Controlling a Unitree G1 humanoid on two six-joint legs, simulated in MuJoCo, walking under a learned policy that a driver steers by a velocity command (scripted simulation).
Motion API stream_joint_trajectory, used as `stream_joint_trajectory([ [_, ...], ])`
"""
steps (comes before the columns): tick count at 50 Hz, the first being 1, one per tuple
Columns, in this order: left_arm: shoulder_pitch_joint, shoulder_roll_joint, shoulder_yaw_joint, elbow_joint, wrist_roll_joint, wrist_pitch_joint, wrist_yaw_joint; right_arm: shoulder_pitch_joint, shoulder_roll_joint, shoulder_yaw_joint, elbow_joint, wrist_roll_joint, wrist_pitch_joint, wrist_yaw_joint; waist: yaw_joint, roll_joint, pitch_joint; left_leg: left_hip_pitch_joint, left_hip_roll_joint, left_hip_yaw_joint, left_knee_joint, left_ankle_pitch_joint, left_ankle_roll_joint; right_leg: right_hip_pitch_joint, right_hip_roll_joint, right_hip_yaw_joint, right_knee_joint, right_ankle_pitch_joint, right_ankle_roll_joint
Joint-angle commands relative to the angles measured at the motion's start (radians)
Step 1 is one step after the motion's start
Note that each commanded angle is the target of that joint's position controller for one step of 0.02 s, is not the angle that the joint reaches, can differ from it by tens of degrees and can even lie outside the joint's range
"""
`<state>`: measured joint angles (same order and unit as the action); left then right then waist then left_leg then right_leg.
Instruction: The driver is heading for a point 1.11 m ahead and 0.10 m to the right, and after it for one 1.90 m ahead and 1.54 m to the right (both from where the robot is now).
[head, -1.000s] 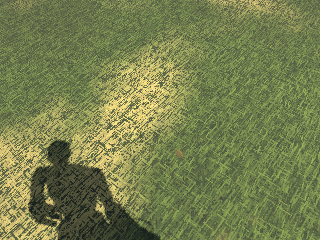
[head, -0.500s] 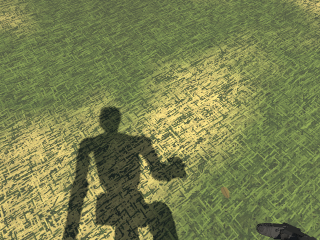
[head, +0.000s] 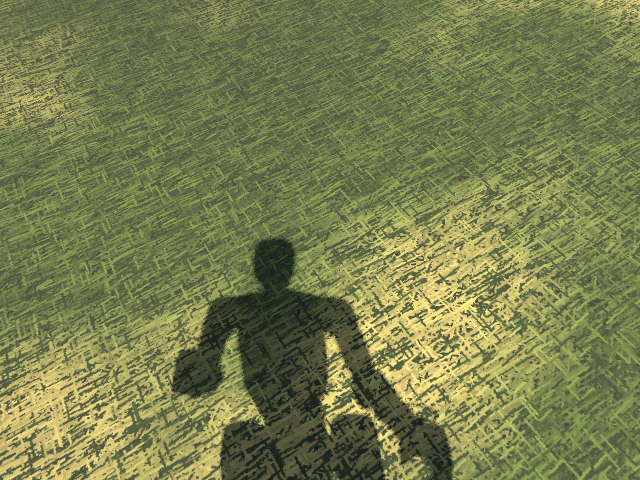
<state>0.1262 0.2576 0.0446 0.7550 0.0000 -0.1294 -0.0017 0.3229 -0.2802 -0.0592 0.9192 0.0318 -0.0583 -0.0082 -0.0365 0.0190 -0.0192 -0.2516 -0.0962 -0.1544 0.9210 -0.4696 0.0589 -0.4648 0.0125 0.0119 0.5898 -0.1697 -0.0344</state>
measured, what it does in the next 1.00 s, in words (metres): walks ahead: left foot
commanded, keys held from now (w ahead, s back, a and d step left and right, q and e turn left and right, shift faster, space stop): w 0.62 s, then w+e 0.38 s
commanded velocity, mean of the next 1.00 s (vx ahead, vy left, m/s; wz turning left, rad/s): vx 0.50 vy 0.00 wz -0.07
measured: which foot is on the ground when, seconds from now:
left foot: up 0.00-0.48, down 0.50-1.00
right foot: down 0.00-0.52, up 0.54-1.00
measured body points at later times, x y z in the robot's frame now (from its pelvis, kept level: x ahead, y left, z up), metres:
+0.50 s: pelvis +0.27 +0.02 +0.00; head +0.30 +0.02 +0.45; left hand +0.19 +0.28 -0.13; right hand +0.52 -0.19 -0.08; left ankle +0.39 +0.13 -0.73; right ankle +0.09 -0.10 -0.72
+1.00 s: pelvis +0.55 +0.01 +0.00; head +0.57 +0.00 +0.45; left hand +0.77 +0.21 -0.10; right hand +0.50 -0.26 -0.14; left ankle +0.39 +0.13 -0.72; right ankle +0.69 -0.12 -0.71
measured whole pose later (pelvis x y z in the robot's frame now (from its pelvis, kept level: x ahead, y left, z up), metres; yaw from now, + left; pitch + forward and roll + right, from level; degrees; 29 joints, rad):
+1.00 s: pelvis +0.55 +0.01 +0.00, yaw -8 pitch +2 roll +2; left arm 0.07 0.24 0.05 0.78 -0.02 -0.06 -0.05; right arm 0.33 -0.26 -0.06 1.01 0.01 -0.06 -0.02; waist -0.06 -0.03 0.01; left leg 0.12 -0.02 0.18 0.24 -0.39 -0.01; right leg -0.59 -0.05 -0.04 0.59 -0.05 -0.08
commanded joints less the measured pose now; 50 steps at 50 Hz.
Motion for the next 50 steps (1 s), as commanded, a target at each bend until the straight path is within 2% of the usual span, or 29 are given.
stream_joint_trajectory([
  [1, 0.225, 0.143, 0.045, 0.007, -0.002, 0.006, -0.006, -0.059, -0.123, -0.017, -0.086, 0.0, -0.027, 0.002, 0.106, -0.118, -0.03, -0.563, 0.103, 0.018, 0.328, 0.071, 0.024, 0.53, -0.34, 0.593, -0.342, -0.385, -0.169],
  [2, 0.168, 0.13, 0.04, 0.003, 0.005, 0.01, -0.009, -0.095, -0.107, -0.016, -0.095, -0.018, -0.028, 0.001, 0.083, -0.085, 0.021, -0.536, 0.14, 0.041, 0.256, 0.136, 0.019, 0.427, -0.296, 0.482, -0.361, -0.246, -0.166],
  [3, 0.144, 0.112, 0.035, 0.003, 0.01, 0.009, -0.01, -0.093, -0.096, -0.02, -0.091, -0.025, -0.026, 0.001, 0.059, -0.1, 0.021, -0.479, 0.175, 0.045, 0.192, 0.183, 0.016, 0.373, -0.264, 0.409, -0.377, -0.141, -0.151],
  [5, 0.152, 0.099, 0.031, 0.02, 0.006, 0.007, -0.014, -0.072, -0.061, -0.017, -0.077, -0.024, -0.016, 0.001, 0.043, -0.121, 0.004, -0.406, 0.184, 0.075, 0.13, 0.223, 0.001, 0.329, -0.22, 0.312, -0.413, -0.012, -0.149],
  [6, 0.17, 0.106, 0.034, 0.032, 0.001, 0.006, -0.013, -0.075, -0.048, -0.015, -0.077, -0.024, -0.014, -0.001, 0.043, -0.121, -0.001, -0.412, 0.187, 0.082, 0.094, 0.248, -0.006, 0.335, -0.218, 0.283, -0.424, 0.038, -0.158],
  [10, 0.235, 0.128, 0.043, 0.078, -0.008, 0.015, 0.001, -0.195, -0.027, -0.009, -0.11, -0.03, -0.02, 0.0, 0.066, -0.091, 0.017, -0.476, 0.194, 0.09, -0.127, 0.418, -0.031, 0.385, -0.222, 0.205, -0.457, 0.153, -0.165],
  [14, 0.297, 0.124, 0.041, 0.127, -0.017, 0.021, 0.008, -0.314, -0.008, -0.001, -0.137, -0.023, -0.026, 0.011, 0.098, -0.1, 0.046, -0.408, 0.165, 0.121, -0.31, 0.566, -0.04, 0.376, -0.192, 0.119, -0.463, 0.184, -0.143],
  [18, 0.359, 0.124, 0.041, 0.178, -0.019, 0.034, 0.01, -0.43, -0.006, 0.008, -0.172, -0.012, -0.035, 0.027, 0.127, -0.097, 0.091, -0.413, 0.148, 0.136, -0.398, 0.549, -0.029, 0.46, -0.228, 0.116, -0.434, 0.218, -0.149],
  [20, 0.37, 0.134, 0.045, 0.196, -0.02, 0.045, 0.015, -0.465, -0.015, 0.008, -0.188, -0.009, -0.044, 0.039, 0.123, -0.099, 0.102, -0.417, 0.142, 0.14, -0.431, 0.487, -0.01, 0.522, -0.258, 0.124, -0.4, 0.279, -0.144],
  [22, 0.35, 0.153, 0.052, 0.201, -0.021, 0.055, 0.02, -0.433, -0.041, -0.001, -0.183, -0.009, -0.052, 0.047, 0.087, -0.113, 0.075, -0.324, 0.12, 0.158, -0.46, 0.423, 0.015, 0.552, -0.27, 0.119, -0.338, 0.437, -0.129],
  [23, 0.331, 0.161, 0.053, 0.197, -0.022, 0.06, 0.02, -0.363, -0.065, -0.013, -0.162, -0.011, -0.054, 0.046, 0.043, -0.125, 0.026, -0.199, 0.09, 0.184, -0.476, 0.411, 0.033, 0.549, -0.256, 0.1, -0.261, 0.609, -0.116],
  [24, 0.311, 0.148, 0.047, 0.191, -0.019, 0.064, 0.02, -0.213, -0.108, -0.037, -0.112, -0.012, -0.054, 0.041, -0.03, -0.117, -0.064, 0.019, 0.076, 0.195, -0.486, 0.437, 0.064, 0.498, -0.211, 0.063, -0.109, 0.713, -0.092],
  [25, 0.28, 0.125, 0.034, 0.164, -0.007, 0.061, 0.019, -0.011, -0.17, -0.059, -0.063, -0.025, -0.052, 0.032, -0.112, -0.072, -0.201, 0.338, 0.209, 0.054, -0.435, 0.46, 0.128, 0.299, -0.164, 0.029, 0.146, 0.547, -0.059],
  [26, 0.388, 0.012, -0.001, 0.155, -0.003, 0.04, 0.008, 0.111, -0.251, -0.08, -0.033, -0.027, -0.039, 0.029, -0.088, 0.167, -0.35, 0.732, 0.457, -0.372, -0.473, 0.31, 0.284, -0.128, 0.002, -0.023, 0.54, 0.006, 0.02],
  [27, 0.374, 0.055, 0.009, 0.173, -0.019, 0.016, 0.003, 0.11, -0.169, -0.054, -0.027, -0.018, -0.03, 0.028, -0.096, 0.186, -0.366, 0.716, 0.487, -0.549, -0.589, 0.214, 0.29, -0.249, 0.013, 0.105, 0.682, -0.402, 0.006],
  [28, 0.276, 0.136, 0.033, 0.138, -0.044, 0.001, 0.001, 0.013, -0.123, -0.038, -0.037, -0.013, -0.029, 0.026, -0.077, 0.145, -0.197, 0.569, 0.447, -0.404, -0.622, 0.181, 0.24, -0.326, -0.05, 0.104, 0.72, -0.338, -0.01],
  [29, 0.212, 0.142, 0.036, 0.123, -0.047, -0.002, 0.005, -0.077, -0.097, -0.029, -0.057, -0.017, -0.03, 0.026, -0.045, 0.084, -0.101, 0.406, 0.404, -0.281, -0.659, 0.229, 0.207, -0.301, -0.1, 0.07, 0.677, -0.239, -0.013],
  [30, 0.178, 0.128, 0.04, 0.117, -0.031, 0.002, 0.012, -0.133, -0.069, -0.021, -0.064, -0.026, -0.032, 0.031, -0.017, 0.042, -0.031, 0.269, 0.365, -0.203, -0.702, 0.293, 0.193, -0.263, -0.126, 0.055, 0.616, -0.177, -0.007],
  [31, 0.193, 0.109, 0.046, 0.12, -0.021, 0.013, 0.016, -0.161, -0.047, -0.013, -0.063, -0.036, -0.038, 0.033, 0.021, 0.058, -0.009, 0.179, 0.334, -0.142, -0.733, 0.35, 0.179, -0.198, -0.153, 0.061, 0.571, -0.136, -0.003],
  [33, 0.236, 0.049, 0.039, 0.135, -0.024, 0.039, 0.017, -0.161, -0.045, -0.015, -0.044, -0.037, -0.045, 0.035, 0.054, 0.073, 0.005, 0.087, 0.318, -0.054, -0.781, 0.397, 0.179, -0.139, -0.168, 0.055, 0.533, -0.104, 0.007],
  [35, 0.191, 0.052, 0.042, 0.116, -0.023, 0.056, 0.021, -0.132, -0.072, -0.021, -0.018, -0.042, -0.054, 0.025, 0.055, 0.057, 0.038, 0.06, 0.32, 0.014, -0.811, 0.452, 0.182, -0.187, -0.174, 0.062, 0.476, -0.025, 0.021],
  [37, 0.129, 0.057, 0.043, 0.093, -0.019, 0.059, 0.017, -0.105, -0.092, -0.026, 0.0, -0.046, -0.056, 0.014, 0.042, 0.038, 0.054, 0.075, 0.315, 0.072, -0.819, 0.51, 0.169, -0.231, -0.165, 0.079, 0.372, 0.096, 0.025],
  [40, 0.037, 0.043, 0.035, 0.064, -0.02, 0.052, 0.0, -0.095, -0.104, -0.022, 0.009, -0.042, -0.056, 0.003, 0.019, 0.029, 0.065, 0.077, 0.283, 0.176, -0.829, 0.543, 0.129, -0.181, -0.132, 0.045, 0.177, 0.272, 0.012],
  [42, -0.037, 0.031, 0.025, 0.038, -0.02, 0.052, -0.011, -0.059, -0.115, -0.022, 0.024, -0.036, -0.055, -0.002, -0.01, 0.017, 0.081, 0.117, 0.294, 0.207, -0.839, 0.535, 0.119, -0.169, -0.117, 0.017, 0.097, 0.318, 0.004],
  [45, -0.117, 0.033, 0.017, -0.008, -0.023, 0.055, -0.03, 0.001, -0.124, -0.024, 0.054, -0.028, -0.037, -0.005, -0.034, 0.002, 0.105, 0.272, 0.34, 0.234, -0.796, 0.58, 0.108, -0.238, -0.109, 0.007, 0.031, 0.268, -0.015],
  [47, -0.148, 0.043, 0.018, -0.041, -0.023, 0.056, -0.046, 0.012, -0.136, -0.029, 0.06, -0.024, -0.018, -0.008, -0.03, 0.007, 0.109, 0.361, 0.37, 0.25, -0.733, 0.679, 0.092, -0.264, -0.096, -0.017, 0.011, 0.17, -0.035],
  [49, -0.117, 0.07, 0.029, -0.058, -0.021, 0.059, -0.059, -0.011, -0.164, -0.038, 0.047, -0.022, -0.001, -0.016, 0.005, 0.042, 0.066, 0.394, 0.375, 0.283, -0.612, 0.978, 0.069, -0.17, -0.047, -0.078, 0.009, 0.055, -0.065],
  [50, -0.048, 0.097, 0.043, -0.05, -0.02, 0.063, -0.061, -0.02, -0.177, -0.042, 0.039, -0.023, 0.009, -0.021, 0.047, 0.06, 0.015, 0.39, 0.369, 0.302, -0.495, 1.14, 0.056, -0.063, -0.008, -0.11, 0.014, 0.011, -0.084],
])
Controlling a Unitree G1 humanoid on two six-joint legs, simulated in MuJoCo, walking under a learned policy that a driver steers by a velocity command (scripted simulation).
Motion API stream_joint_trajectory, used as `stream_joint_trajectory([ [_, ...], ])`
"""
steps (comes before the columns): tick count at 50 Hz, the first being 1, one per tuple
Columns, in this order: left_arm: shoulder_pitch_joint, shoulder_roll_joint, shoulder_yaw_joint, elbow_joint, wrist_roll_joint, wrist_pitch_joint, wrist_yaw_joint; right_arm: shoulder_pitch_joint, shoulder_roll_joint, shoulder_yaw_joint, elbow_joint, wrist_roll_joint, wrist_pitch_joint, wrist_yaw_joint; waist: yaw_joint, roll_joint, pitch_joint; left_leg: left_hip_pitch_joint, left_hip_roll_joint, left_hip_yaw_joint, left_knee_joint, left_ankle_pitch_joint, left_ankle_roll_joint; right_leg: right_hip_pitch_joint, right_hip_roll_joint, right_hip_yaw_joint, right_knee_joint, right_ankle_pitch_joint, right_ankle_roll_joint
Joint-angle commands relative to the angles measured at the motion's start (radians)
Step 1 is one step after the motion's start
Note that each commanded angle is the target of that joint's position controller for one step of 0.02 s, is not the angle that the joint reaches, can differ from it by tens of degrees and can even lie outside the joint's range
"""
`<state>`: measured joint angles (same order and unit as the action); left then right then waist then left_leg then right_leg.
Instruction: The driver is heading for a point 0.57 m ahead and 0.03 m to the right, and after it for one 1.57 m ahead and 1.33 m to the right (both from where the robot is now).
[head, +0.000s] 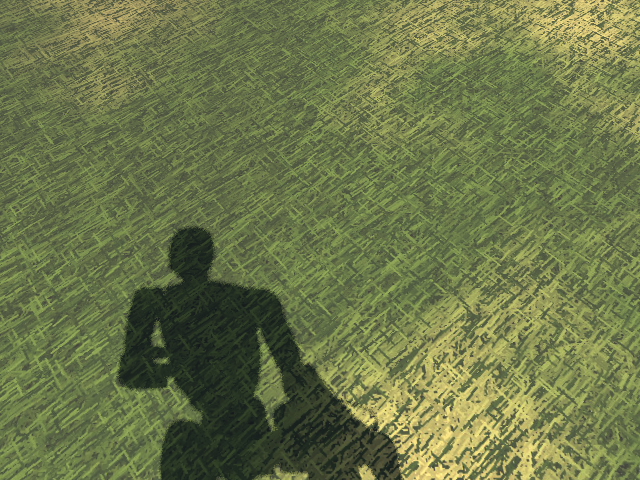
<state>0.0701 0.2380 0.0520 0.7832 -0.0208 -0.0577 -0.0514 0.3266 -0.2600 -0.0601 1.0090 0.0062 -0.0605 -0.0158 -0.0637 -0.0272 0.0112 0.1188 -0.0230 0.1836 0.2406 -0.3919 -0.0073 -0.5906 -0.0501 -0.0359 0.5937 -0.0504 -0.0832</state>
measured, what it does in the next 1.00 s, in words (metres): walks ahead, turning right: right foot, then left foot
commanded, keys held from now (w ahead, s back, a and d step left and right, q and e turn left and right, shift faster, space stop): w+e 0.18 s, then w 0.36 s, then w+e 0.46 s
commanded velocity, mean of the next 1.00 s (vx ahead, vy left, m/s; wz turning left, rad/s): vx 0.50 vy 0.00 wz -0.37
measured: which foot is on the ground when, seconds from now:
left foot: down 0.00-0.04, up 0.06-0.52, down 0.54-1.00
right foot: up 0.00-0.02, down 0.04-0.54, up 0.56-1.00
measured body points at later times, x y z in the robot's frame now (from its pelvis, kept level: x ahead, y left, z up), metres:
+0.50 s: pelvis +0.29 -0.02 +0.01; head +0.32 -0.02 +0.46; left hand +0.36 +0.26 -0.11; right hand +0.46 -0.29 -0.08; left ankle +0.47 +0.08 -0.71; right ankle +0.15 -0.10 -0.72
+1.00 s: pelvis +0.56 -0.05 +0.01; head +0.59 -0.07 +0.46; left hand +0.83 +0.10 -0.09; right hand +0.47 -0.32 -0.13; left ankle +0.47 +0.08 -0.72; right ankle +0.68 -0.25 -0.69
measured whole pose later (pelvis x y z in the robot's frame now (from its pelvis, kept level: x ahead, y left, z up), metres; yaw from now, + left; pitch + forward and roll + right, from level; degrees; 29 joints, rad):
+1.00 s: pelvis +0.56 -0.05 +0.01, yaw -23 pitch +2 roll +2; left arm 0.12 0.25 0.06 0.72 -0.02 -0.04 -0.04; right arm 0.30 -0.27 -0.06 0.94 0.00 -0.07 -0.01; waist -0.07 -0.03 0.02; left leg 0.09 -0.03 0.22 0.21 -0.33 0.02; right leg -0.65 -0.08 -0.01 0.64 0.02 -0.05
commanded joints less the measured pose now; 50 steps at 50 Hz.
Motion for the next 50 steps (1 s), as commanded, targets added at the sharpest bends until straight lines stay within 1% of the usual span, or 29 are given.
stream_joint_trajectory([
  [1, 0.154, 0.159, 0.062, -0.045, -0.002, -0.007, -0.008, -0.039, -0.194, -0.039, -0.061, 0.002, 0.02, -0.019, 0.153, 0.094, -0.091, -0.038, 0.263, -0.007, 0.38, 1.115, 0.095, 0.261, 0.099, -0.076, -0.038, -0.076, -0.066],
  [2, 0.326, 0.246, 0.097, -0.011, 0.0, -0.001, 0.009, -0.031, -0.177, -0.029, -0.085, -0.009, 0.016, -0.023, 0.218, 0.005, -0.196, -0.269, 0.219, 0.002, 0.676, 0.884, 0.056, 0.577, 0.004, 0.111, -0.061, -0.047, -0.127],
  [3, 0.35, 0.34, 0.114, -0.006, -0.011, -0.003, 0.015, 0.07, -0.021, 0.023, -0.127, -0.037, -0.017, 0.003, 0.126, -0.246, -0.307, -0.74, -0.002, -0.06, 1.043, -0.017, -0.008, 0.96, -0.25, 0.669, -0.149, -0.188, -0.325],
  [4, 0.386, 0.255, 0.087, -0.021, -0.003, -0.006, 0.02, -0.016, -0.106, 0.006, -0.131, -0.003, -0.065, 0.022, 0.181, -0.15, -0.394, -0.873, -0.017, -0.267, 1.159, -0.172, 0.011, 1.034, -0.291, 0.853, -0.278, -0.261, -0.337],
  [5, 0.339, 0.212, 0.074, -0.024, 0.009, -0.012, 0.026, -0.114, -0.152, -0.008, -0.165, 0.033, -0.092, 0.032, 0.19, -0.116, -0.258, -0.955, 0.039, -0.284, 1.151, -0.089, 0.039, 0.946, -0.256, 0.704, -0.29, -0.197, -0.28],
  [6, 0.268, 0.19, 0.068, -0.041, 0.01, -0.017, 0.028, -0.151, -0.141, -0.004, -0.175, 0.03, -0.103, 0.028, 0.154, -0.017, -0.174, -0.925, 0.085, -0.277, 1.072, -0.005, 0.049, 0.795, -0.214, 0.581, -0.297, -0.105, -0.248],
  [7, 0.199, 0.163, 0.059, -0.059, 0.013, -0.018, 0.028, -0.16, -0.14, -0.011, -0.167, 0.009, -0.1, 0.021, 0.111, 0.04, -0.106, -0.858, 0.114, -0.27, 0.975, 0.036, 0.041, 0.638, -0.18, 0.487, -0.315, 0.008, -0.226],
  [8, 0.16, 0.143, 0.05, -0.075, 0.023, -0.02, 0.03, -0.142, -0.145, -0.019, -0.166, 0.0, -0.086, 0.017, 0.072, 0.024, -0.088, -0.778, 0.135, -0.276, 0.925, 0.057, 0.033, 0.535, -0.156, 0.436, -0.337, 0.081, -0.217],
  [11, 0.156, 0.155, 0.05, -0.08, 0.016, -0.024, 0.04, -0.124, -0.106, -0.019, -0.171, -0.015, -0.048, 0.013, 0.04, 0.002, -0.056, -0.72, 0.139, -0.245, 0.785, 0.118, -0.013, 0.401, -0.125, 0.342, -0.385, 0.163, -0.219],
  [13, 0.19, 0.174, 0.055, -0.065, 0.013, -0.025, 0.052, -0.194, -0.086, -0.011, -0.194, -0.022, -0.041, 0.01, 0.059, -0.008, -0.029, -0.73, 0.134, -0.229, 0.642, 0.253, -0.037, 0.368, -0.102, 0.28, -0.404, 0.188, -0.202],
  [16, 0.233, 0.175, 0.054, -0.04, 0.01, -0.023, 0.059, -0.294, -0.063, 0.001, -0.216, -0.017, -0.046, 0.018, 0.104, -0.031, -0.011, -0.653, 0.099, -0.21, 0.413, 0.487, -0.033, 0.334, -0.049, 0.203, -0.405, 0.105, -0.145],
  [19, 0.279, 0.18, 0.053, -0.005, 0.006, -0.026, 0.055, -0.369, -0.076, 0.003, -0.242, -0.002, -0.051, 0.026, 0.139, -0.049, 0.018, -0.641, 0.083, -0.214, 0.321, 0.561, -0.018, 0.378, -0.081, 0.233, -0.409, 0.004, -0.132],
  [22, 0.314, 0.18, 0.055, 0.023, 0.004, -0.019, 0.058, -0.414, -0.103, 0.0, -0.27, -0.001, -0.061, 0.038, 0.148, -0.047, 0.035, -0.71, 0.081, -0.227, 0.261, 0.464, 0.016, 0.526, -0.139, 0.28, -0.346, 0.05, -0.128],
  [25, 0.308, 0.196, 0.06, 0.033, 0.007, -0.003, 0.067, -0.353, -0.131, -0.01, -0.262, 0.001, -0.073, 0.046, 0.103, -0.073, 0.01, -0.631, 0.055, -0.201, 0.224, 0.341, 0.059, 0.61, -0.164, 0.297, -0.258, 0.241, -0.102],
  [26, 0.291, 0.19, 0.056, 0.029, 0.007, 0.001, 0.068, -0.259, -0.153, -0.023, -0.234, -0.002, -0.076, 0.043, 0.052, -0.069, -0.044, -0.496, 0.028, -0.173, 0.194, 0.347, 0.083, 0.607, -0.126, 0.267, -0.161, 0.396, -0.083],
  [27, 0.278, 0.162, 0.042, 0.016, 0.015, 0.002, 0.066, -0.104, -0.196, -0.041, -0.196, -0.011, -0.077, 0.039, -0.015, -0.045, -0.167, -0.252, 0.088, -0.227, 0.235, 0.387, 0.132, 0.521, -0.073, 0.224, 0.03, 0.403, -0.056],
  [28, 0.356, 0.097, 0.02, -0.001, 0.018, -0.01, 0.06, 0.045, -0.276, -0.064, -0.178, -0.023, -0.075, 0.034, -0.032, 0.121, -0.323, 0.149, 0.304, -0.538, 0.246, 0.336, 0.255, 0.184, 0.056, 0.154, 0.372, 0.102, 0.015],
  [29, 0.422, 0.066, 0.007, 0.015, 0.003, -0.024, 0.058, 0.107, -0.25, -0.061, -0.145, -0.006, -0.061, 0.042, -0.029, 0.308, -0.387, 0.294, 0.425, -0.862, 0.113, 0.115, 0.32, -0.06, 0.137, 0.17, 0.586, -0.532, 0.045],
  [30, 0.333, 0.164, 0.03, 0.007, -0.018, -0.029, 0.057, 0.073, -0.174, -0.04, -0.152, 0.01, -0.058, 0.041, -0.053, 0.198, -0.255, 0.202, 0.397, -0.817, 0.068, -0.061, 0.268, -0.163, 0.079, 0.223, 0.673, -0.502, 0.034],
  [31, 0.254, 0.184, 0.036, -0.017, -0.024, -0.03, 0.059, -0.013, -0.146, -0.03, -0.171, 0.005, -0.053, 0.036, -0.037, 0.134, -0.13, 0.055, 0.373, -0.687, 0.037, -0.039, 0.226, -0.186, 0.032, 0.191, 0.664, -0.404, 0.029],
  [32, 0.216, 0.178, 0.037, -0.024, -0.013, -0.028, 0.062, -0.081, -0.12, -0.02, -0.181, -0.005, -0.05, 0.034, -0.01, 0.094, -0.057, -0.077, 0.335, -0.588, 0.0, 0.042, 0.207, -0.155, -0.004, 0.171, 0.616, -0.328, 0.033],
  [33, 0.219, 0.165, 0.042, -0.023, -0.006, -0.021, 0.063, -0.116, -0.099, -0.013, -0.183, -0.015, -0.053, 0.034, 0.019, 0.112, -0.022, -0.164, 0.305, -0.511, -0.032, 0.114, 0.193, -0.111, -0.034, 0.171, 0.571, -0.277, 0.036],
  [35, 0.261, 0.124, 0.041, -0.01, -0.009, -0.003, 0.062, -0.136, -0.089, -0.011, -0.173, -0.02, -0.06, 0.034, 0.051, 0.138, -0.014, -0.243, 0.271, -0.398, -0.082, 0.214, 0.184, -0.042, -0.06, 0.161, 0.535, -0.23, 0.043],
  [37, 0.248, 0.105, 0.04, -0.019, -0.008, 0.01, 0.064, -0.131, -0.112, -0.019, -0.158, -0.02, -0.068, 0.032, 0.059, 0.117, 0.002, -0.261, 0.27, -0.314, -0.108, 0.33, 0.194, -0.073, -0.068, 0.162, 0.506, -0.169, 0.056],
  [40, 0.195, 0.097, 0.039, -0.042, -0.004, 0.01, 0.062, -0.115, -0.131, -0.025, -0.139, -0.021, -0.064, 0.021, 0.053, 0.092, 0.014, -0.232, 0.256, -0.203, -0.118, 0.472, 0.187, -0.128, -0.065, 0.163, 0.383, -0.02, 0.071],
  [43, 0.108, 0.077, 0.03, -0.07, -0.001, 0.002, 0.044, -0.11, -0.141, -0.023, -0.135, -0.017, -0.055, 0.01, 0.027, 0.086, 0.032, -0.23, 0.221, -0.094, -0.126, 0.514, 0.159, -0.079, -0.055, 0.094, 0.193, 0.128, 0.068],
  [47, -0.026, 0.053, 0.015, -0.134, 0.0, 0.002, 0.017, -0.025, -0.17, -0.03, -0.105, -0.003, -0.031, 0.002, -0.023, 0.06, 0.074, -0.096, 0.27, -0.05, -0.098, 0.571, 0.156, -0.119, -0.043, 0.035, 0.058, 0.13, 0.048],
  [49, -0.059, 0.059, 0.016, -0.165, -0.003, 0.003, 0.002, -0.008, -0.18, -0.034, -0.097, 0.003, -0.012, 0.0, -0.02, 0.063, 0.081, -0.015, 0.299, -0.032, -0.049, 0.671, 0.149, -0.139, -0.027, 0.007, 0.028, 0.058, 0.029],
  [50, -0.056, 0.069, 0.021, -0.176, -0.003, 0.004, -0.005, -0.016, -0.19, -0.037, -0.1, 0.006, -0.003, -0.002, -0.004, 0.074, 0.071, 0.008, 0.305, -0.016, -0.007, 0.792, 0.139, -0.109, -0.008, -0.015, 0.017, 0.01, 0.013],
])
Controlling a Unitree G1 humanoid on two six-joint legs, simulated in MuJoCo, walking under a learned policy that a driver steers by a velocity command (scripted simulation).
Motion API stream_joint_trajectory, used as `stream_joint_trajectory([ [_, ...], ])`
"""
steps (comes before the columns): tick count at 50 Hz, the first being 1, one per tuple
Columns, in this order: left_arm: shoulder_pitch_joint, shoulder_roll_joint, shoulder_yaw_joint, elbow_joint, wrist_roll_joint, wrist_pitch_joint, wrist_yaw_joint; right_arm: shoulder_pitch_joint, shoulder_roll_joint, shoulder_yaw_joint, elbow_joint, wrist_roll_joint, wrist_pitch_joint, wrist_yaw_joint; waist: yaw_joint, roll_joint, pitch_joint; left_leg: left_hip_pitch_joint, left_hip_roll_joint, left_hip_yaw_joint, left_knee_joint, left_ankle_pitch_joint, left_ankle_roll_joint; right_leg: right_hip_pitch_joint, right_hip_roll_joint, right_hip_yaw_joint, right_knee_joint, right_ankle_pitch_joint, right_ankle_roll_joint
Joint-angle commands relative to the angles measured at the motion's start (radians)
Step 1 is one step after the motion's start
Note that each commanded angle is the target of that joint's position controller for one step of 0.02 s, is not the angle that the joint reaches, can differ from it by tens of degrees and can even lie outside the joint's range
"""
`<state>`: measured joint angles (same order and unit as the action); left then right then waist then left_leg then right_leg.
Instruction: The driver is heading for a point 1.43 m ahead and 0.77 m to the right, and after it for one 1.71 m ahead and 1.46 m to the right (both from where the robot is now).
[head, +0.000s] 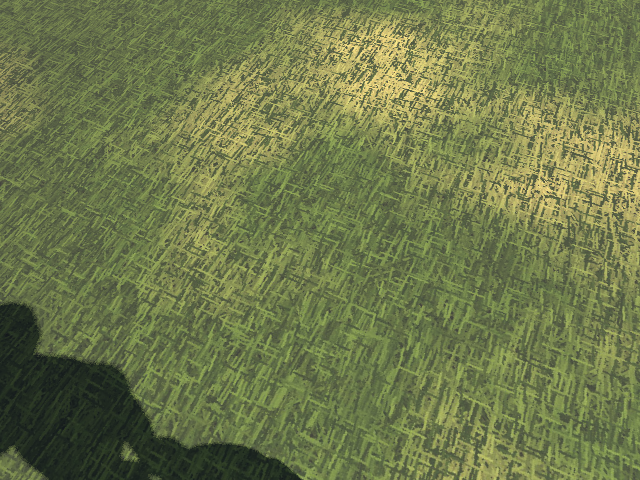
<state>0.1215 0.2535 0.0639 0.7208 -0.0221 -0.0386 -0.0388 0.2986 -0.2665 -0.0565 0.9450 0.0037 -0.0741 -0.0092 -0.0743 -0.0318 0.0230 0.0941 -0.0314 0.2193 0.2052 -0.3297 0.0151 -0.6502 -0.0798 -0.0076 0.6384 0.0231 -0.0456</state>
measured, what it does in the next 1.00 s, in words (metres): walks ahead, turning right: right foot, then left foot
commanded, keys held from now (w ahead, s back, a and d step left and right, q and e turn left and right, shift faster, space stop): w+e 1.00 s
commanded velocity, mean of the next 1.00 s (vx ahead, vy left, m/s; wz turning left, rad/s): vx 0.50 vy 0.00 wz -0.58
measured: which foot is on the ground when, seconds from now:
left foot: down 0.00-0.10, up 0.12-0.54, down 0.56-1.00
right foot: up 0.00-0.06, down 0.08-0.58, up 0.60-1.00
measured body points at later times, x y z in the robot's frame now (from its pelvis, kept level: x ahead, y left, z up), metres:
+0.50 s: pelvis +0.29 -0.03 +0.00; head +0.32 -0.05 +0.45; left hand +0.42 +0.24 -0.10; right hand +0.45 -0.32 -0.08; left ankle +0.50 +0.07 -0.70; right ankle +0.18 -0.10 -0.73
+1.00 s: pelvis +0.54 -0.11 +0.00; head +0.56 -0.13 +0.45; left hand +0.86 -0.04 -0.07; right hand +0.38 -0.36 -0.12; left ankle +0.50 +0.06 -0.73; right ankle +0.60 -0.32 -0.70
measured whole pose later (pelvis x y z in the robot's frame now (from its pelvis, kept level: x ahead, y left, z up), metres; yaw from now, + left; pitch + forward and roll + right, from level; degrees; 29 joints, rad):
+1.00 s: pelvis +0.54 -0.11 +0.00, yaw -35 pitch +2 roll +2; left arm 0.11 0.28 0.07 0.61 -0.03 -0.02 -0.04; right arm 0.32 -0.30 -0.08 0.86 0.01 -0.07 0.00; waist -0.10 -0.03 0.04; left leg 0.06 0.02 0.22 0.25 -0.33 -0.03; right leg -0.65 -0.09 0.00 0.69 -0.04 -0.03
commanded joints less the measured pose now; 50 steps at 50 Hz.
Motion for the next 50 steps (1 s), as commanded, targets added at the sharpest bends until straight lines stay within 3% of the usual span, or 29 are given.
stream_joint_trajectory([
  [1, -0.09, 0.069, 0.016, -0.119, -0.001, -0.013, -0.022, 0.002, -0.198, -0.045, -0.042, 0.011, 0.019, -0.013, 0.028, 0.099, 0.034, 0.05, 0.315, -0.037, 0.088, 0.896, 0.107, 0.003, 0.051, -0.073, -0.027, -0.117, -0.043],
  [3, 0.049, 0.125, 0.046, -0.099, -0.002, -0.007, -0.023, -0.017, -0.225, -0.054, -0.054, 0.01, 0.036, -0.025, 0.119, 0.136, -0.058, 0.043, 0.307, -0.016, 0.317, 1.154, 0.087, 0.202, 0.121, -0.114, -0.026, -0.204, -0.089],
  [4, 0.211, 0.18, 0.077, -0.058, -0.003, -0.006, -0.011, -0.04, -0.221, -0.051, -0.064, 0.014, 0.038, -0.028, 0.209, 0.107, -0.139, -0.063, 0.27, 0.003, 0.532, 1.082, 0.056, 0.447, 0.149, -0.095, -0.107, -0.135, -0.129],
  [5, 0.342, 0.27, 0.105, -0.031, -0.001, 0.007, 0.015, -0.015, -0.169, -0.032, -0.089, -0.012, 0.025, -0.025, 0.239, -0.047, -0.243, -0.336, 0.211, 0.003, 0.852, 0.644, 0.018, 0.765, -0.021, 0.171, -0.11, -0.103, -0.195],
  [6, 0.272, 0.326, 0.104, -0.064, -0.004, -0.002, 0.017, 0.046, -0.056, 0.006, -0.141, -0.017, -0.012, -0.005, 0.125, -0.241, -0.34, -0.757, -0.033, -0.141, 1.202, -0.23, -0.034, 1.05, -0.253, 0.771, -0.261, -0.232, -0.405],
  [7, 0.303, 0.242, 0.079, -0.067, 0.005, -0.01, 0.013, -0.053, -0.15, -0.013, -0.155, 0.016, -0.058, 0.018, 0.199, -0.12, -0.382, -0.867, 0.019, -0.33, 1.25, -0.22, -0.009, 1.066, -0.256, 0.79, -0.33, -0.278, -0.383],
  [8, 0.269, 0.197, 0.066, -0.063, 0.01, -0.02, 0.014, -0.128, -0.162, -0.015, -0.186, 0.044, -0.076, 0.027, 0.193, -0.073, -0.246, -0.91, 0.065, -0.32, 1.201, -0.142, 0.014, 0.958, -0.216, 0.629, -0.331, -0.228, -0.333],
  [9, 0.206, 0.176, 0.059, -0.066, 0.007, -0.027, 0.011, -0.138, -0.144, -0.012, -0.184, 0.031, -0.082, 0.023, 0.136, 0.038, -0.142, -0.869, 0.108, -0.314, 1.085, -0.07, 0.016, 0.788, -0.165, 0.507, -0.342, -0.119, -0.292],
  [10, 0.146, 0.146, 0.049, -0.079, 0.01, -0.031, 0.013, -0.135, -0.155, -0.022, -0.174, 0.007, -0.075, 0.016, 0.102, 0.049, -0.104, -0.803, 0.138, -0.308, 0.994, -0.036, 0.005, 0.672, -0.131, 0.428, -0.354, -0.025, -0.266],
  [11, 0.113, 0.135, 0.041, -0.094, 0.019, -0.031, 0.017, -0.114, -0.157, -0.026, -0.171, 0.0, -0.06, 0.017, 0.072, 0.032, -0.08, -0.745, 0.15, -0.309, 0.962, -0.016, -0.006, 0.584, -0.107, 0.393, -0.378, 0.028, -0.261],
  [14, 0.117, 0.166, 0.048, -0.094, 0.012, -0.035, 0.031, -0.113, -0.124, -0.023, -0.19, -0.018, -0.029, 0.013, 0.048, 0.016, -0.056, -0.703, 0.145, -0.282, 0.825, 0.047, -0.06, 0.453, -0.079, 0.329, -0.419, 0.106, -0.271],
  [16, 0.14, 0.191, 0.056, -0.087, 0.01, -0.031, 0.044, -0.191, -0.103, -0.014, -0.218, -0.022, -0.023, 0.008, 0.07, 0.003, -0.031, -0.703, 0.127, -0.269, 0.677, 0.175, -0.085, 0.404, -0.043, 0.279, -0.424, 0.085, -0.248],
  [19, 0.179, 0.196, 0.058, -0.073, 0.004, -0.021, 0.053, -0.298, -0.078, -0.002, -0.25, -0.015, -0.029, 0.016, 0.118, -0.03, -0.021, -0.618, 0.074, -0.258, 0.443, 0.383, -0.088, 0.358, 0.009, 0.239, -0.402, -0.028, -0.192],
  [21, 0.216, 0.199, 0.06, -0.057, 0.0, -0.017, 0.052, -0.344, -0.088, -0.004, -0.272, -0.002, -0.034, 0.021, 0.14, -0.045, -0.021, -0.579, 0.051, -0.266, 0.377, 0.432, -0.084, 0.369, -0.005, 0.276, -0.384, -0.087, -0.175],
  [24, 0.24, 0.182, 0.057, -0.044, -0.004, -0.011, 0.056, -0.352, -0.13, -0.018, -0.289, 0.005, -0.045, 0.03, 0.133, -0.066, -0.027, -0.568, 0.044, -0.302, 0.302, 0.359, -0.059, 0.464, -0.042, 0.369, -0.297, -0.146, -0.159],
  [26, 0.225, 0.181, 0.057, -0.047, 0.0, -0.004, 0.059, -0.299, -0.151, -0.03, -0.28, 0.007, -0.056, 0.033, 0.098, -0.099, -0.035, -0.503, 0.039, -0.296, 0.276, 0.271, -0.028, 0.496, -0.054, 0.419, -0.23, -0.129, -0.143],
  [27, 0.213, 0.16, 0.05, -0.052, 0.002, -0.002, 0.059, -0.22, -0.165, -0.041, -0.259, 0.003, -0.061, 0.029, 0.055, -0.101, -0.064, -0.395, 0.035, -0.278, 0.239, 0.268, -0.004, 0.485, -0.022, 0.411, -0.164, -0.1, -0.12],
  [28, 0.209, 0.11, 0.031, -0.064, 0.008, -0.005, 0.056, -0.101, -0.202, -0.055, -0.244, -0.015, -0.067, 0.023, -0.002, -0.062, -0.165, -0.186, 0.127, -0.35, 0.257, 0.253, 0.047, 0.418, 0.031, 0.357, 0.023, -0.112, -0.084],
  [29, 0.3, 0.048, 0.012, -0.085, 0.002, -0.011, 0.056, 0.038, -0.286, -0.076, -0.23, -0.034, -0.064, 0.015, -0.003, 0.147, -0.321, 0.174, 0.355, -0.674, 0.232, 0.144, 0.17, 0.142, 0.156, 0.221, 0.361, -0.364, -0.009],
  [30, 0.359, 0.081, 0.008, -0.101, -0.017, -0.019, 0.057, 0.086, -0.281, -0.079, -0.199, -0.013, -0.049, 0.026, 0.017, 0.379, -0.364, 0.273, 0.477, -1.041, 0.119, -0.13, 0.258, -0.096, 0.155, 0.177, 0.583, -0.64, 0.017],
  [31, 0.298, 0.174, 0.03, -0.082, -0.022, -0.015, 0.058, 0.034, -0.187, -0.055, -0.224, 0.0, -0.044, 0.024, -0.005, 0.234, -0.229, 0.17, 0.439, -0.955, 0.085, -0.267, 0.219, -0.169, 0.093, 0.2, 0.676, -0.561, 0.027],
  [32, 0.209, 0.196, 0.037, -0.095, -0.011, -0.008, 0.058, -0.013, -0.149, -0.043, -0.232, -0.003, -0.033, 0.019, -0.011, 0.156, -0.13, 0.044, 0.398, -0.791, 0.082, -0.196, 0.176, -0.169, 0.058, 0.16, 0.684, -0.48, 0.03],
  [33, 0.168, 0.185, 0.038, -0.105, 0.0, -0.004, 0.056, -0.06, -0.129, -0.034, -0.233, -0.012, -0.027, 0.018, 0.01, 0.118, -0.064, -0.078, 0.352, -0.671, 0.06, -0.074, 0.16, -0.134, 0.028, 0.143, 0.643, -0.419, 0.032],
  [35, 0.166, 0.149, 0.039, -0.11, -0.004, 0.005, 0.048, -0.097, -0.102, -0.025, -0.222, -0.019, -0.027, 0.013, 0.051, 0.153, -0.015, -0.21, 0.294, -0.515, 0.009, 0.065, 0.143, -0.056, -0.02, 0.132, 0.572, -0.357, 0.028],
  [37, 0.162, 0.111, 0.031, -0.119, -0.007, 0.015, 0.044, -0.091, -0.111, -0.03, -0.208, -0.011, -0.037, 0.013, 0.056, 0.151, -0.009, -0.235, 0.289, -0.424, -0.03, 0.155, 0.161, -0.049, -0.033, 0.112, 0.532, -0.324, 0.035],
  [40, 0.112, 0.095, 0.025, -0.143, 0.0, 0.018, 0.042, -0.073, -0.149, -0.045, -0.187, -0.012, -0.042, 0.011, 0.053, 0.111, -0.006, -0.203, 0.308, -0.33, -0.055, 0.283, 0.183, -0.097, -0.045, 0.113, 0.426, -0.225, 0.05],
  [45, -0.021, 0.071, 0.012, -0.17, -0.001, 0.005, 0.012, -0.049, -0.18, -0.05, -0.164, -0.005, -0.024, 0.005, 0.007, 0.096, 0.026, -0.16, 0.277, -0.15, -0.055, 0.373, 0.143, -0.043, -0.027, 0.039, 0.153, -0.008, 0.042],
  [48, -0.097, 0.068, 0.008, -0.2, -0.005, 0.004, -0.007, -0.006, -0.206, -0.057, -0.143, 0.009, -0.009, 0.005, -0.015, 0.094, 0.056, -0.094, 0.302, -0.107, -0.043, 0.392, 0.128, -0.027, -0.013, -0.002, 0.051, -0.027, 0.02],
  [50, -0.11, 0.085, 0.015, -0.217, -0.004, 0.006, -0.016, -0.001, -0.227, -0.065, -0.136, 0.02, 0.004, 0.005, 0.0, 0.102, 0.059, -0.039, 0.321, -0.079, 0.006, 0.531, 0.112, 0.001, 0.01, -0.032, 0.008, -0.107, -0.01],
])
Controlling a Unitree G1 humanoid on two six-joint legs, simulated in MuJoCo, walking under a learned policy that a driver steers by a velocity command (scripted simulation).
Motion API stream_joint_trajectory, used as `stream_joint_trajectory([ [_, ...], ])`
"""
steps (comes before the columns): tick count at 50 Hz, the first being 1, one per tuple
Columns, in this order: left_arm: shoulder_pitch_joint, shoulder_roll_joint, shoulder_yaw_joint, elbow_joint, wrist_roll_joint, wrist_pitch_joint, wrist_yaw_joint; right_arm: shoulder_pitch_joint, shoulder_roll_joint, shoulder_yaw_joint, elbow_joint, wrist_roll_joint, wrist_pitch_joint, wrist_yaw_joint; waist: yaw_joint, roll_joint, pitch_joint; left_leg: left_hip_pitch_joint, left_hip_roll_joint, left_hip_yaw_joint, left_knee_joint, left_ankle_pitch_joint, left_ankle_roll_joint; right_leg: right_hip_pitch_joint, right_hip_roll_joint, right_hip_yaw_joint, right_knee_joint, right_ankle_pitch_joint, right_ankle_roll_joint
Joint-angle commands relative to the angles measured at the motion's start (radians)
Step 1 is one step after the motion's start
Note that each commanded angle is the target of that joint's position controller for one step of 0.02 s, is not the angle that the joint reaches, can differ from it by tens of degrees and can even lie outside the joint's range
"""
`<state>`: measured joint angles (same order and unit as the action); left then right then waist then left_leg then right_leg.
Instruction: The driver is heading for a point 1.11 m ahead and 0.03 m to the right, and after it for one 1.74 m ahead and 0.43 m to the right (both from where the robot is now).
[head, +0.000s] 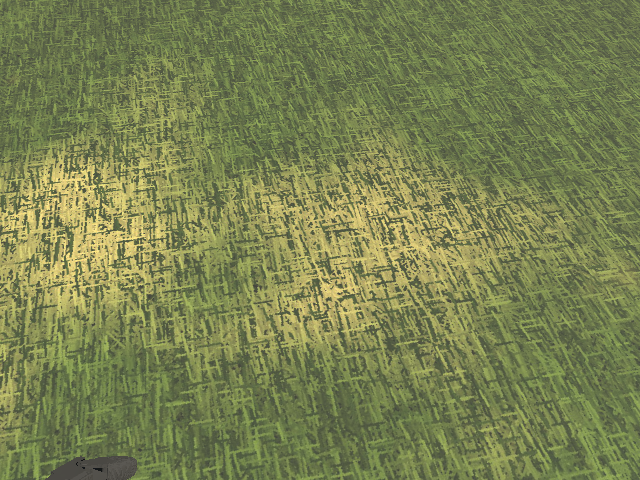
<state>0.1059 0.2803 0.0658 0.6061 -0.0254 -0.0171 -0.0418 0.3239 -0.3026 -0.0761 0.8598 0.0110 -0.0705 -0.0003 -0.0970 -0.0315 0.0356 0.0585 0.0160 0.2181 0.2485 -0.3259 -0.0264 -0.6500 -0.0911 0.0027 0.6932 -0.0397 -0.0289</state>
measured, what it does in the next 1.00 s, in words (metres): walks ahead: right foot, then left foot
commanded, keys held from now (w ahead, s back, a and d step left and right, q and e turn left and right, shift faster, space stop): w+e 0.16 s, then w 0.18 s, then w+q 0.54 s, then w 0.12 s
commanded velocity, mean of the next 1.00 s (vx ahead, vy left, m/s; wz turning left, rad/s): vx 0.50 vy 0.00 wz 0.01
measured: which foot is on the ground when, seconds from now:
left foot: down 0.00-0.10, up 0.12-0.60, down 0.62-1.00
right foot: up 0.00-0.06, down 0.08-0.64, up 0.66-1.00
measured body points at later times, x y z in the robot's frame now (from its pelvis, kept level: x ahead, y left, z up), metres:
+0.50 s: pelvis +0.28 -0.04 +0.01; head +0.31 -0.06 +0.45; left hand +0.39 +0.23 -0.10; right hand +0.44 -0.32 -0.09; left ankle +0.50 +0.07 -0.69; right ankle +0.18 -0.12 -0.73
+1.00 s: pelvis +0.59 -0.03 +0.01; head +0.62 -0.01 +0.46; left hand +0.78 +0.23 -0.07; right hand +0.66 -0.31 -0.10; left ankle +0.52 +0.05 -0.73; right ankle +0.78 -0.18 -0.69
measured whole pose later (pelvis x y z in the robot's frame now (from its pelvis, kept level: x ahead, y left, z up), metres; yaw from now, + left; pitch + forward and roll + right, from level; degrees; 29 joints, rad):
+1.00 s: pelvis +0.59 -0.03 +0.01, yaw +5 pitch +2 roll +0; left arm 0.08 0.28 0.04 0.68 0.01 -0.10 -0.01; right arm 0.34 -0.29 -0.05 0.75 0.02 -0.05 -0.01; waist -0.08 -0.03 0.02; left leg -0.11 -0.11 -0.15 0.35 -0.26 0.08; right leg -0.62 -0.05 0.10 0.57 0.07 0.06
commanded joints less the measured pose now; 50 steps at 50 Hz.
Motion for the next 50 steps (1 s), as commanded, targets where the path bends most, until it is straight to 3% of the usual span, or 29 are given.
stream_joint_trajectory([
  [1, -0.076, 0.075, 0.022, -0.104, 0.003, -0.013, -0.014, -0.031, -0.207, -0.05, -0.052, 0.018, 0.006, -0.007, 0.044, 0.117, 0.025, 0.018, 0.274, -0.056, 0.023, 0.7, 0.144, 0.053, 0.052, -0.069, -0.058, -0.099, -0.048],
  [2, -0.025, 0.1, 0.036, -0.097, 0.007, -0.01, -0.014, -0.034, -0.223, -0.055, -0.054, 0.023, 0.013, -0.011, 0.081, 0.135, -0.017, 0.03, 0.27, -0.036, 0.122, 0.882, 0.133, 0.138, 0.091, -0.099, -0.064, -0.15, -0.07],
  [3, 0.102, 0.137, 0.059, -0.065, 0.007, -0.007, -0.01, -0.047, -0.227, -0.056, -0.058, 0.027, 0.021, -0.015, 0.159, 0.127, -0.087, 0.001, 0.248, -0.006, 0.297, 0.987, 0.113, 0.308, 0.137, -0.122, -0.113, -0.132, -0.102],
  [4, 0.281, 0.198, 0.094, -0.014, 0.003, 0.0, 0.005, -0.039, -0.197, -0.043, -0.064, 0.019, 0.021, -0.02, 0.244, 0.087, -0.178, -0.154, 0.211, 0.011, 0.541, 0.891, 0.076, 0.594, 0.153, -0.082, -0.152, -0.08, -0.142],
  [5, 0.347, 0.299, 0.113, 0.003, -0.006, 0.007, 0.027, 0.006, -0.075, -0.005, -0.102, -0.033, 0.011, -0.014, 0.203, -0.155, -0.246, -0.528, 0.107, 0.007, 0.894, 0.138, 0.024, 0.905, -0.087, 0.313, -0.165, -0.079, -0.242],
  [6, 0.324, 0.327, 0.103, -0.04, -0.003, -0.014, 0.017, 0.008, -0.057, 0.017, -0.151, -0.02, -0.027, -0.003, 0.167, -0.231, -0.425, -0.784, -0.053, -0.223, 1.133, -0.298, 0.001, 1.072, -0.255, 0.847, -0.349, -0.302, -0.416],
  [7, 0.318, 0.235, 0.077, -0.031, 0.005, -0.03, 0.009, -0.115, -0.151, -0.008, -0.171, 0.022, -0.053, 0.009, 0.222, -0.09, -0.347, -0.896, 0.008, -0.311, 1.159, -0.208, 0.017, 1.032, -0.229, 0.75, -0.399, -0.315, -0.351],
  [8, 0.284, 0.203, 0.065, -0.021, 0.007, -0.04, 0.009, -0.153, -0.146, -0.003, -0.186, 0.032, -0.068, 0.014, 0.199, -0.076, -0.22, -0.907, 0.045, -0.295, 1.09, -0.118, 0.036, 0.898, -0.191, 0.605, -0.4, -0.251, -0.314],
  [9, 0.211, 0.17, 0.053, -0.024, 0.008, -0.043, 0.012, -0.14, -0.132, -0.001, -0.163, 0.011, -0.07, 0.006, 0.147, 0.012, -0.156, -0.839, 0.09, -0.293, 1.003, -0.045, 0.035, 0.748, -0.149, 0.489, -0.399, -0.15, -0.275],
  [10, 0.154, 0.136, 0.04, -0.035, 0.016, -0.044, 0.015, -0.123, -0.141, -0.007, -0.149, -0.006, -0.062, 0.004, 0.11, 0.0, -0.119, -0.766, 0.117, -0.292, 0.929, -0.002, 0.027, 0.633, -0.119, 0.407, -0.412, -0.029, -0.258],
  [11, 0.125, 0.121, 0.032, -0.043, 0.026, -0.045, 0.019, -0.1, -0.14, -0.01, -0.14, -0.009, -0.049, 0.008, 0.085, -0.021, -0.108, -0.708, 0.13, -0.291, 0.906, 0.025, 0.02, 0.561, -0.101, 0.367, -0.436, 0.033, -0.254],
  [13, 0.126, 0.124, 0.031, -0.024, 0.026, -0.055, 0.025, -0.082, -0.11, -0.004, -0.129, -0.016, -0.028, 0.009, 0.071, -0.02, -0.101, -0.667, 0.126, -0.268, 0.847, 0.061, -0.006, 0.486, -0.089, 0.305, -0.466, 0.143, -0.265],
  [16, 0.163, 0.145, 0.034, 0.013, 0.023, -0.06, 0.041, -0.169, -0.074, 0.009, -0.153, -0.021, -0.017, 0.007, 0.096, -0.017, -0.051, -0.702, 0.119, -0.257, 0.677, 0.219, -0.035, 0.452, -0.061, 0.219, -0.499, 0.167, -0.247],
  [19, 0.187, 0.149, 0.031, 0.042, 0.022, -0.06, 0.046, -0.251, -0.053, 0.02, -0.163, -0.009, -0.021, 0.018, 0.137, -0.033, -0.024, -0.671, 0.093, -0.241, 0.468, 0.42, -0.028, 0.462, -0.035, 0.145, -0.509, 0.084, -0.202],
  [22, 0.235, 0.161, 0.032, 0.084, 0.02, -0.065, 0.043, -0.32, -0.052, 0.025, -0.182, 0.007, -0.026, 0.033, 0.174, -0.032, 0.015, -0.669, 0.077, -0.234, 0.371, 0.493, -0.001, 0.514, -0.078, 0.137, -0.524, 0.009, -0.192],
  [26, 0.264, 0.171, 0.039, 0.132, 0.019, -0.054, 0.045, -0.36, -0.065, 0.024, -0.218, 0.011, -0.028, 0.059, 0.18, -0.025, 0.044, -0.762, 0.059, -0.243, 0.309, 0.358, 0.063, 0.698, -0.151, 0.119, -0.467, 0.11, -0.169],
  [29, 0.227, 0.193, 0.046, 0.133, 0.021, -0.039, 0.056, -0.259, -0.098, 0.008, -0.208, 0.005, -0.025, 0.066, 0.119, -0.051, -0.035, -0.604, -0.012, -0.187, 0.301, 0.231, 0.113, 0.75, -0.142, 0.058, -0.321, 0.504, -0.123],
  [30, 0.206, 0.192, 0.043, 0.127, 0.023, -0.031, 0.061, -0.138, -0.129, -0.012, -0.178, 0.0, -0.022, 0.061, 0.052, -0.039, -0.113, -0.434, -0.059, -0.149, 0.281, 0.25, 0.139, 0.726, -0.103, 0.01, -0.16, 0.663, -0.096],
  [31, 0.212, 0.173, 0.033, 0.112, 0.032, -0.029, 0.071, 0.002, -0.181, -0.035, -0.151, 0.0, -0.019, 0.052, -0.007, 0.005, -0.208, -0.183, -0.013, -0.24, 0.296, 0.313, 0.178, 0.583, -0.061, -0.031, 0.071, 0.576, -0.057],
  [32, 0.337, 0.088, 0.003, 0.078, 0.044, -0.05, 0.062, 0.092, -0.289, -0.06, -0.152, -0.005, -0.017, 0.046, 0.034, 0.229, -0.354, 0.212, 0.238, -0.718, 0.264, 0.207, 0.364, 0.179, 0.094, -0.051, 0.48, 0.084, 0.027],
  [33, 0.303, 0.087, -0.007, 0.089, 0.043, -0.077, 0.049, 0.126, -0.219, -0.043, -0.141, 0.014, -0.013, 0.049, 0.007, 0.275, -0.423, 0.334, 0.307, -1.039, 0.079, 0.042, 0.416, -0.022, 0.182, 0.082, 0.627, -0.498, 0.041],
  [34, 0.214, 0.151, 0.007, 0.062, 0.005, -0.099, 0.033, 0.083, -0.173, -0.028, -0.152, 0.012, -0.01, 0.044, -0.01, 0.2, -0.296, 0.258, 0.291, -0.939, 0.053, -0.067, 0.362, -0.125, 0.115, 0.137, 0.679, -0.458, 0.022],
  [35, 0.136, 0.151, 0.003, 0.041, -0.003, -0.111, 0.03, 0.025, -0.156, -0.024, -0.17, 0.005, -0.006, 0.038, 0.0, 0.105, -0.192, 0.114, 0.256, -0.826, 0.04, -0.046, 0.328, -0.128, 0.071, 0.118, 0.626, -0.38, 0.008],
  [36, 0.093, 0.146, 0.004, 0.03, 0.016, -0.116, 0.034, -0.025, -0.14, -0.017, -0.181, -0.001, -0.002, 0.035, 0.031, 0.04, -0.102, -0.036, 0.221, -0.735, 0.02, 0.046, 0.313, -0.106, 0.039, 0.1, 0.533, -0.331, 0.008],
  [37, 0.099, 0.149, 0.011, 0.029, 0.033, -0.112, 0.04, -0.055, -0.12, -0.009, -0.194, -0.011, -0.003, 0.031, 0.066, 0.049, -0.076, -0.132, 0.189, -0.677, 0.001, 0.145, 0.303, -0.04, 0.011, 0.102, 0.458, -0.29, 0.012],
  [41, 0.125, 0.11, 0.006, 0.03, 0.046, -0.083, 0.05, -0.065, -0.135, -0.014, -0.207, -0.005, -0.003, 0.013, 0.106, 0.092, -0.061, -0.274, 0.135, -0.56, -0.036, 0.364, 0.317, 0.026, 0.009, 0.069, 0.299, -0.22, 0.07],
  [43, 0.053, 0.089, -0.003, 0.013, 0.047, -0.081, 0.054, -0.041, -0.155, -0.022, -0.197, 0.002, 0.0, 0.001, 0.085, 0.089, -0.044, -0.304, 0.105, -0.512, -0.036, 0.387, 0.294, 0.031, 0.023, 0.062, 0.158, -0.089, 0.093],
  [46, -0.045, 0.06, -0.016, 0.003, 0.039, -0.091, 0.043, 0.0, -0.149, -0.02, -0.177, 0.01, 0.01, -0.011, 0.042, 0.111, -0.045, -0.324, 0.065, -0.458, -0.019, 0.337, 0.245, 0.116, 0.06, 0.048, -0.056, 0.114, 0.101],
  [50, -0.141, 0.075, -0.013, -0.017, 0.025, -0.109, 0.021, 0.079, -0.14, -0.016, -0.139, 0.012, 0.019, -0.012, -0.002, 0.119, -0.027, -0.217, 0.116, -0.515, 0.029, 0.295, 0.233, 0.128, 0.075, 0.054, -0.176, 0.152, 0.074],
])
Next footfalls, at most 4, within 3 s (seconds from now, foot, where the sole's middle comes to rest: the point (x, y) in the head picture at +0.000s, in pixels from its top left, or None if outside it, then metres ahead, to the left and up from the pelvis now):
0.08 right None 0.21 -0.12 -0.77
0.62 left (287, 436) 0.56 0.05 -0.77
1.12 right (360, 311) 0.84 -0.14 -0.77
1.62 left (238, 240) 1.09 0.15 -0.77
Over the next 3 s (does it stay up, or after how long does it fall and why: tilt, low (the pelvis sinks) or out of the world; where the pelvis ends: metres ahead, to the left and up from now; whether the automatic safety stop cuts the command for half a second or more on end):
stays up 1.67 -0.13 0.01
